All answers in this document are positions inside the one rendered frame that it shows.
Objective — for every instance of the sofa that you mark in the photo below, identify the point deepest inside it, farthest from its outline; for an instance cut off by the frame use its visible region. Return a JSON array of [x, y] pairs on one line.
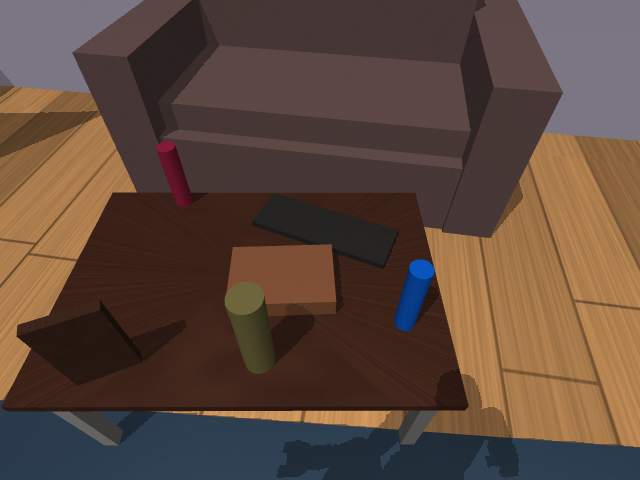
[[447, 99]]

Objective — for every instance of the coffee table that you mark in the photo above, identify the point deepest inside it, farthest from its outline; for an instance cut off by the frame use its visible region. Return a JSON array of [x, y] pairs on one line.
[[162, 272]]

